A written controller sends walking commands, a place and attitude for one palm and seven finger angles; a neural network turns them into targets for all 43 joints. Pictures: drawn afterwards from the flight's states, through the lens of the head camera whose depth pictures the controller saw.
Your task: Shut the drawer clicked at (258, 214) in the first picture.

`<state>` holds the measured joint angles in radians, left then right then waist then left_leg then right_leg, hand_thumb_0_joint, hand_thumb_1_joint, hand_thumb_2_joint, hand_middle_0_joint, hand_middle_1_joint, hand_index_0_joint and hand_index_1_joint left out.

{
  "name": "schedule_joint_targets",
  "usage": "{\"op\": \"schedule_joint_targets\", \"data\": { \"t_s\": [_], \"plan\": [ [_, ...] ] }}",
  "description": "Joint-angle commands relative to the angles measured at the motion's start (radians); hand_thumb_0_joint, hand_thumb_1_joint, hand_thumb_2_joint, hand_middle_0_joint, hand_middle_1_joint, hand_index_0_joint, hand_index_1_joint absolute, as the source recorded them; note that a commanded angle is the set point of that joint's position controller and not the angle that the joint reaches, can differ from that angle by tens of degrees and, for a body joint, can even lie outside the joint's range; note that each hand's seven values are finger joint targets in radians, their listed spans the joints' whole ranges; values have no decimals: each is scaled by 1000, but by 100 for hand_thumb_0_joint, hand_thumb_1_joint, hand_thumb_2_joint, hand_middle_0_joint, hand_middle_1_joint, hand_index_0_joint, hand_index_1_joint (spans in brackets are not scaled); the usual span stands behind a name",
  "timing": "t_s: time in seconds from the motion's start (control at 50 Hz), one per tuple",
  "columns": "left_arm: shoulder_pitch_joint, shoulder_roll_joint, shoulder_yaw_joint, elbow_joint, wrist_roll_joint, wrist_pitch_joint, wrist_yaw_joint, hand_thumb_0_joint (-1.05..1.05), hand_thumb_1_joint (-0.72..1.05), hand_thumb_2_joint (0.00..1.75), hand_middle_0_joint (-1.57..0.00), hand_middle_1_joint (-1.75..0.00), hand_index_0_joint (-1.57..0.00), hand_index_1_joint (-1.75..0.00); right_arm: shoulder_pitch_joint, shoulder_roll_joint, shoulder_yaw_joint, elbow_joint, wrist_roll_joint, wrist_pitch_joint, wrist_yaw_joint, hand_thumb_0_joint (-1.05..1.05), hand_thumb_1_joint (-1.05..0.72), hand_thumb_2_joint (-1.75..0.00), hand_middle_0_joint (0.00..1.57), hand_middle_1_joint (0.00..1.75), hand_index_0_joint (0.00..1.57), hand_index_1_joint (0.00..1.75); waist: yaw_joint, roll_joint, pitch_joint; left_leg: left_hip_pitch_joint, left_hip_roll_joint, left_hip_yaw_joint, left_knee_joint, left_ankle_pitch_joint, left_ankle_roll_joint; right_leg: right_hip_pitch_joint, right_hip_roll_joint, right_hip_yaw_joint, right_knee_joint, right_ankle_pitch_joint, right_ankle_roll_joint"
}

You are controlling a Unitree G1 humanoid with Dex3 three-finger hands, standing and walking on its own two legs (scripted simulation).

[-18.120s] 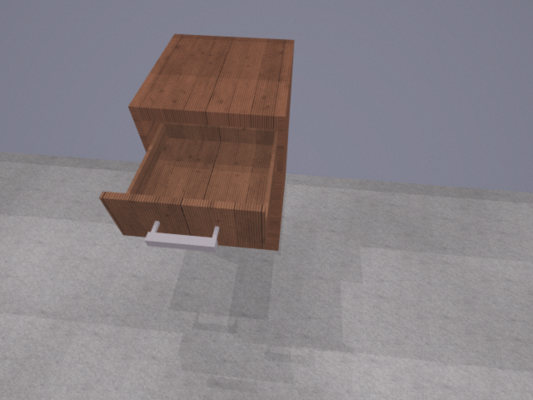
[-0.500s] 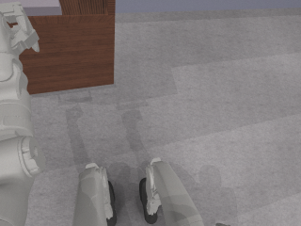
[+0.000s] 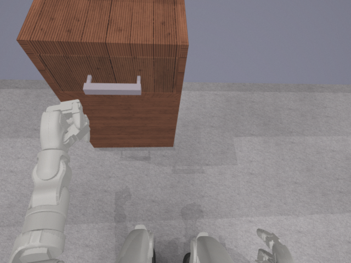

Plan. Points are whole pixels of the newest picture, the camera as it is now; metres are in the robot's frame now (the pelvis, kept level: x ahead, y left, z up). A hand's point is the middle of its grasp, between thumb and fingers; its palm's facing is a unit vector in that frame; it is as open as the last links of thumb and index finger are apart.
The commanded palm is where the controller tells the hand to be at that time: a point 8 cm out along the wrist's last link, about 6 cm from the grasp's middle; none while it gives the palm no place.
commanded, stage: draw the hand back to the body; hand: left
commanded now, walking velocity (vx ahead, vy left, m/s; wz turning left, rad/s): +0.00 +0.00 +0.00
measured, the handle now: (113, 83) +0.61 +0.20 -0.09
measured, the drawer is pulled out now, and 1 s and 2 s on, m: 0.00 0.00 0.00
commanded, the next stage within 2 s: step back with the hand held close in 1.00 s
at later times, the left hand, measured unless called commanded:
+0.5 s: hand (12, 157) +0.28 +0.24 +0.17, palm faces +0.28 -0.90 -0.32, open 3.3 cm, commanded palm +0.23 +0.28 +0.19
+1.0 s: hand out of the picture +0.19 +0.24 +0.25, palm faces +0.43 -0.81 -0.39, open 3.3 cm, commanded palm +0.14 +0.27 +0.28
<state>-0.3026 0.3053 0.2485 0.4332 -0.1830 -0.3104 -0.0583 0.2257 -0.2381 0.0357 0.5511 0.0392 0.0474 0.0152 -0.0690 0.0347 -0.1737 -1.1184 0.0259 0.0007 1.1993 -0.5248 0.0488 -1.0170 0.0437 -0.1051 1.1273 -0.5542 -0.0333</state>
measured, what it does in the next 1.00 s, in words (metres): rises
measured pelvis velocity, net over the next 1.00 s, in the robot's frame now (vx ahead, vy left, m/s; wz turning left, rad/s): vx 0.02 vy -0.01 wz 0.03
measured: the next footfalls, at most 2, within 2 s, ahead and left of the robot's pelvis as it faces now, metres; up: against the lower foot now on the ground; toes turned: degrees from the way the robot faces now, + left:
none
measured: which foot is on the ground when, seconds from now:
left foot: down 0.00-1.00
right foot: down 0.00-1.00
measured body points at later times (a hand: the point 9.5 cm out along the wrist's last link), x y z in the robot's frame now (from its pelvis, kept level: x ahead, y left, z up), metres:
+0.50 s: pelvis +0.02 +0.01 +0.08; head +0.03 -0.01 +0.53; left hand +0.26 +0.28 +0.19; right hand +0.20 -0.21 +0.00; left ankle +0.01 +0.09 -0.64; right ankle -0.02 -0.11 -0.64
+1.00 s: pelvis +0.02 -0.01 +0.10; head +0.00 -0.05 +0.55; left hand +0.16 +0.28 +0.28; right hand +0.22 -0.22 +0.02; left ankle +0.01 +0.09 -0.64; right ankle -0.02 -0.11 -0.64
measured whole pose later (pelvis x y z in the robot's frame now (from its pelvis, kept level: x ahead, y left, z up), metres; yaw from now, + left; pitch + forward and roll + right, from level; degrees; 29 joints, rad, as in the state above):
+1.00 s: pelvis +0.02 -0.01 +0.10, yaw +2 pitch -3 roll -1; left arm 0.54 0.33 0.29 -0.44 -0.09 -0.08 0.11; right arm 0.19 -0.24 0.03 0.58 0.03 -0.06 -0.06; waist 0.06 0.09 -0.01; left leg -0.16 -0.01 0.03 0.49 -0.28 0.03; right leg -0.08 0.04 -0.06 0.44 -0.30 -0.04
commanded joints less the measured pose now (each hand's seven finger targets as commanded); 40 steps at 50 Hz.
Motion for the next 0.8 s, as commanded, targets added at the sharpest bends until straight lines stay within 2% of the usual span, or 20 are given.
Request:
{"op": "schedule_joint_targets", "data": {
  "t_s": [0.0,0.04,0.06,0.1,0.12,0.14,0.16,0.18,0.24,0.26,0.3,0.34,0.38,0.4,0.46,0.54,0.56,0.64,0.7,0.78],
  "plan": [
    [-212,94,-73,-183,3,-102,-55,0,90,90,-140,-160,-140,-160,110,-160,-67,-55,-4,-44,-22,0,-90,-90,20,30,20,30,-58,92,-317,495,5,-61,-166,446,-25,186,7,51,-168,410,13],
    [-131,106,-63,-169,-11,-75,-89,0,90,90,-140,-160,-140,-160,89,-165,-65,-86,3,-43,-26,0,-90,-90,20,30,20,30,-34,69,-282,493,-3,-54,-211,412,-21,255,3,52,-206,403,11],
    [-90,121,-47,-173,-22,-58,-103,0,90,90,-140,-160,-140,-160,81,-168,-65,-102,8,-42,-28,0,-90,-90,20,30,20,30,-17,94,-275,507,-9,-49,-230,417,-20,285,2,55,-219,412,6],
    [-19,151,2,-236,-55,-34,-114,0,90,90,-140,-160,-140,-160,53,-166,-61,-138,13,-40,-35,0,-90,-90,20,30,20,30,12,58,-285,539,-11,-44,-277,436,-20,375,0,52,-251,444,9],
    [68,279,20,-286,76,35,-5,0,90,90,-140,-160,-140,-160,12,-141,-65,-161,14,8,-49,0,-90,-90,20,30,20,30,83,70,-373,645,-12,-31,-349,463,-27,481,-27,104,-310,451,-11],
    [99,194,-35,-393,78,75,45,0,90,90,-140,-160,-140,-160,-2,-116,-57,-206,17,23,-61,0,-90,-90,20,30,20,30,54,104,-338,688,-11,-26,-378,480,-29,493,-31,96,-334,470,-7],
    [144,209,-15,-442,74,101,75,0,90,90,-140,-160,-140,-160,-10,-117,-54,-221,16,22,-69,0,-90,-90,20,30,20,30,62,83,-310,689,-7,-39,-393,480,-31,506,-30,91,-348,468,-8],
    [184,190,-38,-479,86,125,99,0,90,90,-140,-160,-140,-160,-29,-111,-45,-227,18,25,-76,0,-90,-90,20,30,20,30,61,110,-281,707,-4,-34,-417,479,-30,522,-33,91,-363,462,-7],
    [189,226,-24,-579,102,171,171,0,90,90,-140,-160,-140,-160,-61,-112,-34,-234,15,19,-104,0,-90,-90,20,30,20,30,44,36,-180,718,8,-43,-483,398,-21,568,-39,89,-433,425,-3],
    [181,226,-30,-596,102,182,185,0,90,90,-140,-160,-140,-160,-74,-115,-31,-232,13,13,-114,0,-90,-90,20,30,20,30,40,18,-143,728,10,-45,-507,380,-16,581,-40,90,-460,415,-2],
    [179,201,-57,-628,112,196,204,0,90,90,-140,-160,-140,-160,-81,-115,-25,-222,14,-5,-123,0,-90,-90,20,30,20,30,38,52,-109,795,12,-60,-557,375,-19,593,-41,85,-495,394,-3],
    [230,177,-72,-643,115,209,212,0,90,90,-140,-160,-140,-160,-88,-115,-25,-208,14,-26,-126,0,-90,-90,20,30,20,30,44,52,-81,854,18,-67,-597,376,-18,614,-42,82,-538,386,-3],
    [305,152,-89,-686,115,216,207,0,90,90,-140,-160,-140,-160,-88,-113,-23,-199,13,-53,-122,0,-90,-90,20,30,20,30,55,90,-79,930,24,-84,-632,433,-26,645,-41,81,-565,398,-5],
    [338,139,-101,-701,114,220,205,0,90,90,-140,-160,-140,-160,-92,-113,-20,-197,12,-61,-117,0,-90,-90,20,30,20,30,59,62,-58,943,28,-97,-655,433,-30,660,-40,74,-580,393,-4],
    [484,159,-58,-725,105,230,195,0,90,90,-140,-160,-140,-160,-117,-114,-20,-184,9,-84,-107,0,-90,-90,20,30,20,30,78,-5,8,940,24,-79,-694,432,-25,728,-42,75,-635,425,-4],
    [572,197,25,-854,93,222,183,0,90,90,-140,-160,-140,-160,-141,-105,-21,-179,4,-97,-97,0,-90,-90,20,30,20,30,93,-37,42,964,19,-54,-731,472,-22,804,-48,78,-679,485,-1],
    [595,227,60,-869,91,222,182,0,90,90,-140,-160,-140,-160,-148,-106,-21,-173,0,-103,-95,0,-90,-90,20,30,20,30,101,-19,60,960,16,-49,-738,470,-22,817,-48,82,-694,489,-3],
    [649,232,97,-1066,92,206,183,0,90,90,-140,-160,-140,-160,-143,-87,-19,-169,-6,-137,-85,0,-90,-90,20,30,20,30,109,103,28,1033,19,-47,-752,587,-29,858,-54,85,-706,548,-2],
    [711,227,111,-1128,91,202,184,0,90,90,-140,-160,-140,-160,-144,-87,-22,-162,-12,-164,-78,0,-90,-90,20,30,20,30,111,82,55,1037,18,-42,-760,578,-27,866,-51,87,-726,555,-2],
    [800,224,151,-1167,85,190,180,0,90,90,-140,-160,-140,-160,-151,-87,-34,-151,-12,-184,-75,0,-90,-90,20,30,20,30,116,9,90,1041,17,-23,-757,555,-19,865,-49,94,-746,580,2]
  ]
}}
